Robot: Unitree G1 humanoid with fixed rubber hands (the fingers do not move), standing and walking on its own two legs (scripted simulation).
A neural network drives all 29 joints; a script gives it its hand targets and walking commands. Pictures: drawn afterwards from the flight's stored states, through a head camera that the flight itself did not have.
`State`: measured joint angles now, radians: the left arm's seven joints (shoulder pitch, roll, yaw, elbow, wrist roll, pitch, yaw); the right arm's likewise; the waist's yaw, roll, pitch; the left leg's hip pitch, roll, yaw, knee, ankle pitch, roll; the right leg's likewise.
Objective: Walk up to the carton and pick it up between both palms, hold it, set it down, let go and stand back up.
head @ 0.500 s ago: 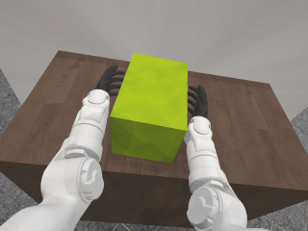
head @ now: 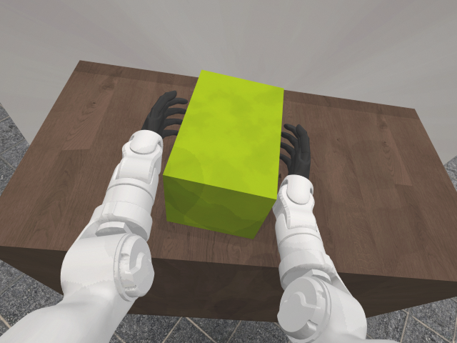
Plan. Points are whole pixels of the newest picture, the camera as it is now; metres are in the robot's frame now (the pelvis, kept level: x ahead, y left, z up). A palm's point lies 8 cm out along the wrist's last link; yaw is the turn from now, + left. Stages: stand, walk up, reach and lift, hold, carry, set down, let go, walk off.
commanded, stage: set down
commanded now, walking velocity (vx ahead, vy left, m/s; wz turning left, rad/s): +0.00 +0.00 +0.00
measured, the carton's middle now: (226, 152) +0.45 -0.02 +0.04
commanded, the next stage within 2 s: none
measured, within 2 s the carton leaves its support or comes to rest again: neither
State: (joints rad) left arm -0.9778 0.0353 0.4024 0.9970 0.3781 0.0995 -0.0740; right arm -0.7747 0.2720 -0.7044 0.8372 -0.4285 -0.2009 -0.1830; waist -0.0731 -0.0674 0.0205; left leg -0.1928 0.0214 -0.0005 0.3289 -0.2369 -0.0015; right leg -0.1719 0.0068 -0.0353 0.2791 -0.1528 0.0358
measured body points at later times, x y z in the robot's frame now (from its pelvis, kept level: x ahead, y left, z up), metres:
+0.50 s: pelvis +0.00 +0.00 +0.00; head +0.07 +0.05 +0.44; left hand +0.47 +0.12 +0.08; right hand +0.40 -0.14 +0.07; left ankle -0.06 +0.10 -0.75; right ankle -0.06 -0.14 -0.74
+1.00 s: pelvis +0.00 +0.00 +0.00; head +0.07 +0.05 +0.44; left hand +0.47 +0.12 +0.08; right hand +0.40 -0.14 +0.07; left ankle -0.06 +0.10 -0.75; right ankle -0.06 -0.14 -0.74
